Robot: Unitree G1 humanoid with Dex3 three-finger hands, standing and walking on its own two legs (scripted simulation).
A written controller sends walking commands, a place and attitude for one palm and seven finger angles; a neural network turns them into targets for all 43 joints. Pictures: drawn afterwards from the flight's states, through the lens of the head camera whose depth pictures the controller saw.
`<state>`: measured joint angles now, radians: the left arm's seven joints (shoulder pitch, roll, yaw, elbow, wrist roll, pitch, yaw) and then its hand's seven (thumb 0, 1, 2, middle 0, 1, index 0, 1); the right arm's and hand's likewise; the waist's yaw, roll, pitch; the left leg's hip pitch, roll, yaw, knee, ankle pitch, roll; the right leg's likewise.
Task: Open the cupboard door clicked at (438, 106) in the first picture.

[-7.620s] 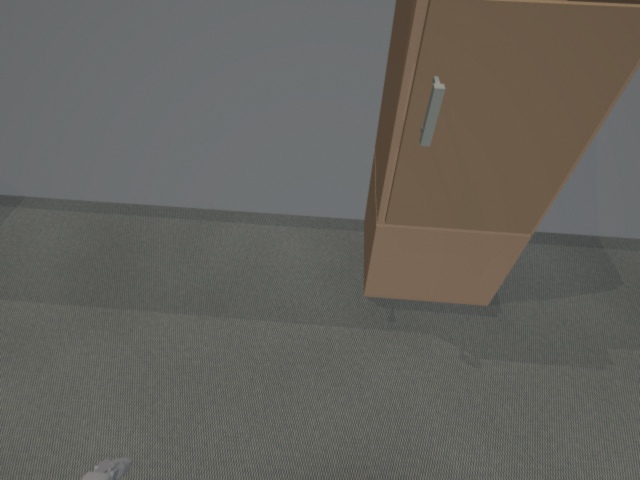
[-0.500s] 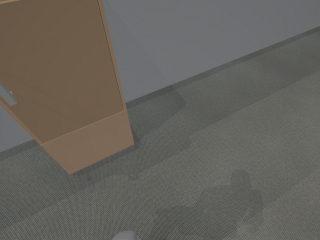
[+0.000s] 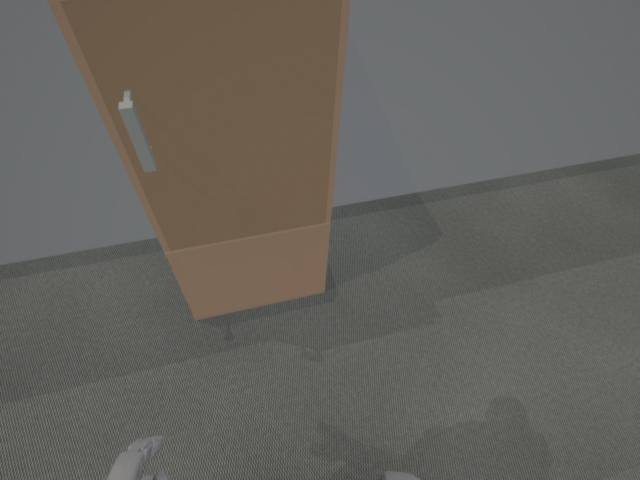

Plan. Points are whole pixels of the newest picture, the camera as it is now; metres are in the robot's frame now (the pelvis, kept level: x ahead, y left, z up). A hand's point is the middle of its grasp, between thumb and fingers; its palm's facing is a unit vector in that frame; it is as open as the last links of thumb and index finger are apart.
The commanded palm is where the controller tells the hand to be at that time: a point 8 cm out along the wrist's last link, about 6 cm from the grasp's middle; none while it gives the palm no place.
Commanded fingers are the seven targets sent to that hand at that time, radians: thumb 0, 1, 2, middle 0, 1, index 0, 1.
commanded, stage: turn to face it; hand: left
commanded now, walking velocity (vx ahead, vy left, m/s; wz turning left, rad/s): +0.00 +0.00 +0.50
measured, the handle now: (139, 132) +0.67 +0.35 +0.03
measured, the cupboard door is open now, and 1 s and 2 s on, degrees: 0 0 0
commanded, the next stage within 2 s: take the last steps up to it in 0.36 s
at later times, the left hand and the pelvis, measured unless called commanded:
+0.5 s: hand out of the picture -0.04 +0.16 -0.16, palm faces +0.29 -0.92 -0.27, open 7.4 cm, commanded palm none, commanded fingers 0.00 0.90 0.90 -0.20 -0.30 -0.20 -0.30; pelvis -0.04 -0.05 +0.00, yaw +15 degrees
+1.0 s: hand out of the picture +0.01 +0.19 -0.17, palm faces +0.28 -0.94 -0.18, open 7.4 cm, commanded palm none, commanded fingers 0.00 0.90 0.90 -0.20 -0.30 -0.20 -0.30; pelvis +0.02 +0.00 +0.00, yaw +15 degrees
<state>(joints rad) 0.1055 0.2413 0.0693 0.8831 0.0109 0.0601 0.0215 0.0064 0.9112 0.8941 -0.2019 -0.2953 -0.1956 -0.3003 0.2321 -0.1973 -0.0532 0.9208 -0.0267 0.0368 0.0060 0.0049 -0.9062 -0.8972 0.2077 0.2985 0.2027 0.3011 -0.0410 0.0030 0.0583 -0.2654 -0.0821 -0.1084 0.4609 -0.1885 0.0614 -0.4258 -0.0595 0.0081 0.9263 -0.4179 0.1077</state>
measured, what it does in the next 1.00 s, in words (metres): steps on the spot, turning left: right foot, then left foot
